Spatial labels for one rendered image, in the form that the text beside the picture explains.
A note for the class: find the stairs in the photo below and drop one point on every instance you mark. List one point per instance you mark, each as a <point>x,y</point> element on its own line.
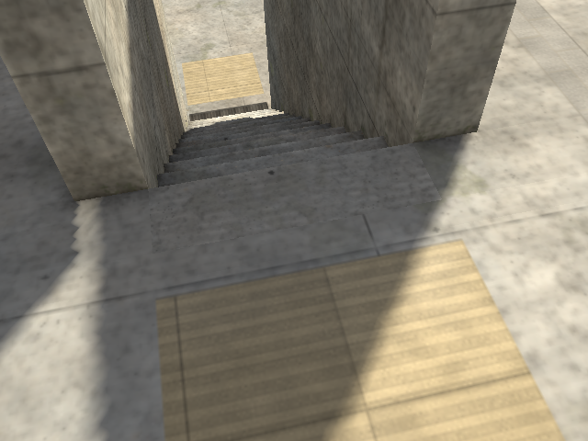
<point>257,140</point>

